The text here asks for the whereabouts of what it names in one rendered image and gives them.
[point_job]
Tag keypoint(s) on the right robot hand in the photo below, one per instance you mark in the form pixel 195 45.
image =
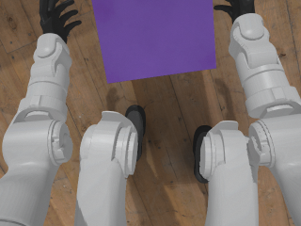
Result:
pixel 237 8

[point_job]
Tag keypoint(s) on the left robot thigh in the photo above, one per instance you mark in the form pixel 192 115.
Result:
pixel 101 189

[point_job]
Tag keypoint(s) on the robot left upper arm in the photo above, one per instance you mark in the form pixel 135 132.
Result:
pixel 34 151

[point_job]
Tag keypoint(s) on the left robot hand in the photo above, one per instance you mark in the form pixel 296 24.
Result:
pixel 52 22

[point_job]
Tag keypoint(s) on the robot thigh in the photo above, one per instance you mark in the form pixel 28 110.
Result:
pixel 101 189
pixel 233 198

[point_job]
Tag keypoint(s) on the right robot thigh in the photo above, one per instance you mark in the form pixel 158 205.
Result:
pixel 233 198

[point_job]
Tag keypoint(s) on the right robot forearm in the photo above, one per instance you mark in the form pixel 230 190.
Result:
pixel 267 89

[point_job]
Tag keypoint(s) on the robot right upper arm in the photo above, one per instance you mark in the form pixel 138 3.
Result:
pixel 276 144

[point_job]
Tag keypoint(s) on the left robot forearm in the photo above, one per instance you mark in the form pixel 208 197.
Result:
pixel 47 89

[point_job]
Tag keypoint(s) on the carton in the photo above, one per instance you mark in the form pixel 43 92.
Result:
pixel 150 38

